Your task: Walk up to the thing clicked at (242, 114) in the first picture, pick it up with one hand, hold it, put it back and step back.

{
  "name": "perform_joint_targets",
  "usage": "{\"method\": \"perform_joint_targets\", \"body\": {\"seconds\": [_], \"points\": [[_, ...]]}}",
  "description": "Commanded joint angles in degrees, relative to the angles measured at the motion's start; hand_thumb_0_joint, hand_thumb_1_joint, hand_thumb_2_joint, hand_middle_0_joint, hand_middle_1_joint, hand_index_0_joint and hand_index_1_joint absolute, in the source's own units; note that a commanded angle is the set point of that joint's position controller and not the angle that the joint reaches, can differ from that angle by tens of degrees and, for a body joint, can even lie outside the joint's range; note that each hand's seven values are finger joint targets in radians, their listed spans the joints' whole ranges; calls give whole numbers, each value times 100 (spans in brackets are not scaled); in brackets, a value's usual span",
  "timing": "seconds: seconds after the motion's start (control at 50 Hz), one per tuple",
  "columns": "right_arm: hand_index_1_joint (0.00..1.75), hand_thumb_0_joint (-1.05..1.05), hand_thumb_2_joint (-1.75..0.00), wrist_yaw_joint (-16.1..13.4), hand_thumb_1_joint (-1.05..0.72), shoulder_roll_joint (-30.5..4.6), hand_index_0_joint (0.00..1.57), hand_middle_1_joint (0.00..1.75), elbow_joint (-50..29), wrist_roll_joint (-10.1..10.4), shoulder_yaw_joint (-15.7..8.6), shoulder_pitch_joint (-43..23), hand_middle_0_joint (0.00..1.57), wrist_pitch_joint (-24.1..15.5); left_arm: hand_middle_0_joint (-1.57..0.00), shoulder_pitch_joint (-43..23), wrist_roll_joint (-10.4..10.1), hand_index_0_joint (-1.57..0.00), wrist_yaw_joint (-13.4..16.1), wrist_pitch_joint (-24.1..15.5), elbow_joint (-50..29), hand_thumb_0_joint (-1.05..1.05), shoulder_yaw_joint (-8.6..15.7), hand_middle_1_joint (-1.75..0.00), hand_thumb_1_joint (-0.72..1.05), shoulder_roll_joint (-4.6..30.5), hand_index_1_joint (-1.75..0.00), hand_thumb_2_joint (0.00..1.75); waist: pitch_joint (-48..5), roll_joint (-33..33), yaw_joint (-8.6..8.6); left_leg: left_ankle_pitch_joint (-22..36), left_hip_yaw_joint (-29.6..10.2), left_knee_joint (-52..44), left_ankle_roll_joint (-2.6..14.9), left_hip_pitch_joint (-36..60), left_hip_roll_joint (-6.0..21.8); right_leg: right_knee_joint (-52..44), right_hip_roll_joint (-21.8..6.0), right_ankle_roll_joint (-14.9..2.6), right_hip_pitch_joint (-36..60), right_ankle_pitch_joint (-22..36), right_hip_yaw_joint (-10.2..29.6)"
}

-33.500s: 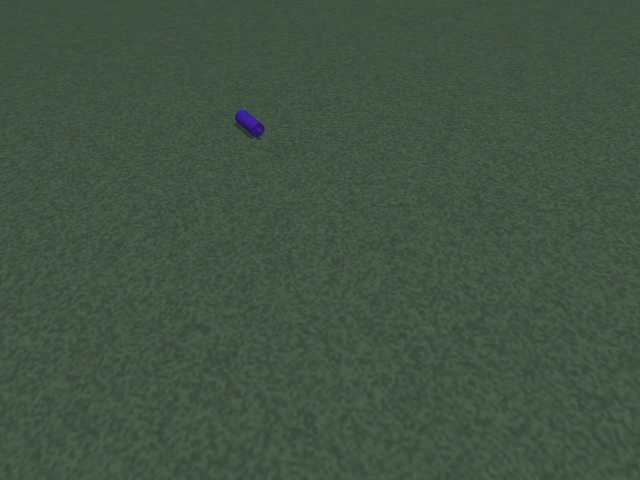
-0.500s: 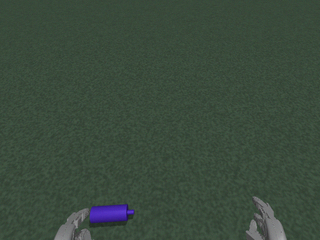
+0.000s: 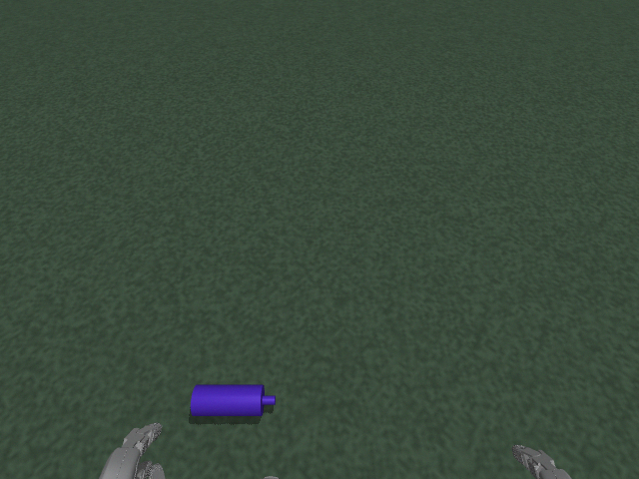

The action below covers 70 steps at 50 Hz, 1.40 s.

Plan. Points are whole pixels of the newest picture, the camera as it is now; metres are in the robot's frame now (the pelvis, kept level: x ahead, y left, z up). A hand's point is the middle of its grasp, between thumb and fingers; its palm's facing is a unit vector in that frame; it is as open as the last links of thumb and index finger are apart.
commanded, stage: stand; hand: left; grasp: from above
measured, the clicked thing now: (235, 400) +0.43 +0.28 -0.69
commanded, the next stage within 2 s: none
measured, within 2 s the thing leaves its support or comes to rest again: neither
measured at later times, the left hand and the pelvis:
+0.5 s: hand out of the picture +0.04 +0.24 -0.12, palm faces +0.04 -0.94 -0.33, open 7.4 cm; pelvis +0.00 +0.00 +0.04, yaw +0 degrees
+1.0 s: hand out of the picture +0.06 +0.23 -0.12, palm faces +0.02 -0.94 -0.33, open 7.4 cm; pelvis +0.00 -0.01 +0.04, yaw +0 degrees
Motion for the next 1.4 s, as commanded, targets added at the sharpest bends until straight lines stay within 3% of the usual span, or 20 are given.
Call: {"method": "perform_joint_targets", "body": {"seconds": [0.0, 0.1, 0.14, 0.24, 0.36, 0.4, 0.46, 0.54, 0.6, 0.64, 0.74, 0.84, 0.98, 1.08, 1.16, 1.38], "points": [[30, 0, -90, 10, -90, -906, 20, 30, -291, 43, -359, -258, 20, -116, -20, -167, 48, -20, 81, -444, 175, 0, 352, -30, 90, 787, -30, 90, -862, 228, 37, 1214, -406, -1168, 408, 815, 223, -1056, -106, -422, 554, 1026, 256], [30, 0, -90, -35, -90, -975, 20, 30, 75, 61, -374, -215, 20, -30, -20, -198, 18, -20, 84, -555, 925, 0, 338, -30, 90, 813, -30, 90, -496, 294, 4, 1405, -529, -1602, 393, 960, 324, -1420, -106, -376, 796, 1357, 192], [30, 0, -90, -62, -90, -997, 20, 30, 251, 75, -368, -138, 20, -13, -20, -157, -8, -20, 90, -570, 1183, 0, 334, -30, 90, 853, -30, 90, -556, 259, -10, 1856, -525, -1659, 374, 1223, 366, -1485, -149, -385, 923, 1677, 208], [30, 0, -90, -96, -90, -1086, 20, 30, 558, 111, -355, -233, 20, 79, -20, -132, -37, -20, 83, -554, 1789, 0, 289, -30, 90, 864, -30, 90, -112, 326, -10, 913, -694, -2406, 330, 1082, 458, -2015, -123, -346, 1219, 1221, 160], [30, 0, -90, -88, -90, -1074, 20, 30, 924, 173, -325, -134, 20, 99, -20, -252, -53, -20, 79, -597, 2252, 0, 252, -30, 90, 954, -30, 90, -154, 180, -95, 1433, -566, -2635, 226, 1521, 442, -2422, -228, -311, 1542, 1522, 211], [30, 0, -90, -87, -90, -1081, 20, 30, 1009, 186, -316, -210, 20, 115, -20, -222, -51, -20, 72, -581, 2395, 0, 238, -30, 90, 961, -30, 90, -30, 209, -66, 1084, -610, -2807, 202, 1545, 458, -2550, -210, -308, 1505, 1313, 192], [30, 0, -90, -76, -90, -1041, 20, 30, 1120, 193, -287, -295, 20, 122, -20, -221, -39, -20, 70, -604, 2546, 0, 203, -30, 90, 942, -30, 90, 4, 94, -26, 1470, -545, -2782, 169, 1645, 445, -2704, -266, -291, 1604, 1473, 188], [30, 0, -90, -65, -90, -1077, 20, 30, 1236, 208, -280, -295, 20, 131, -20, -284, -41, -20, 67, -611, 2689, 0, 197, -30, 90, 1009, -30, 90, -37, 70, -44, 1456, -511, -2876, 145, 1796, 445, -2859, -288, -275, 1657, 1469, 206], [30, 0, -90, -47, -90, -1070, 20, 30, 1320, 196, -269, -290, 20, 175, -20, -388, -41, -20, 60, -606, 2754, 0, 189, -30, 90, 1061, -30, 90, 230, 53, -72, 1115, -492, -2984, 116, 1621, 424, -2993, -272, -266, 1565, 1058, 231], [30, 0, -90, -51, -90, -1104, 20, 30, 1360, 188, -267, -263, 20, 172, -20, -425, -63, -20, 47, -595, 2781, 0, 196, -30, 90, 1078, -30, 90, 148, 237, -85, 946, -521, -3070, 127, 1595, 471, -2943, -271, -282, 1647, 1150, 235], [30, 0, -90, -27, -90, -1126, 20, 30, 1412, 216, -248, -321, 20, 172, -20, -468, -51, -20, 40, -638, 2854, 0, 175, -30, 90, 1125, -30, 90, 154, 59, -96, 1299, -462, -2982, 101, 1773, 456, -3120, -306, -271, 1573, 1141, 292], [30, 0, -90, -22, -90, -1147, 20, 30, 1477, 210, -213, -320, 20, 163, -20, -545, -91, -20, 35, -666, 2881, 0, 168, -30, 90, 1130, -30, 90, -15, 29, -90, 1746, -406, -2939, 113, 1856, 503, -3116, -351, -275, 1804, 1647, 309], [30, 0, -90, -21, -90, -1215, 20, 30, 1560, 224, -185, -308, 20, 175, -20, -645, -103, -20, 14, -644, 2932, 0, 172, -30, 90, 1205, -30, 90, 76, 146, -107, 1480, -404, -3073, 86, 1693, 508, -3200, -315, -280, 1859, 1361, 301], [30, 0, -90, -30, -90, -1259, 20, 30, 1581, 226, -167, -353, 20, 149, -20, -739, -114, -20, 4, -650, 2943, 0, 166, -30, 90, 1201, -30, 90, -104, 168, -108, 1793, -397, -3091, 85, 1815, 557, -3127, -330, -292, 1969, 1711, 278], [30, 0, -90, -38, -90, -1296, 20, 30, 1573, 231, -155, -406, 20, 112, -20, -710, -137, -20, -2, -660, 2961, 0, 166, -30, 90, 1194, -30, 90, -313, 177, -88, 2484, -359, -2989, 108, 2079, 610, -3048, -366, -290, 2062, 2335, 267], [30, 0, -90, -18, -90, -1373, 20, 30, 1612, 238, -148, -478, 20, 142, -20, -830, -120, -20, -29, -652, 2968, 0, 143, -30, 90, 1247, -30, 90, -139, 153, -141, 1877, -345, -3137, 81, 1951, 593, -3222, -346, -269, 1906, 1802, 272]]}}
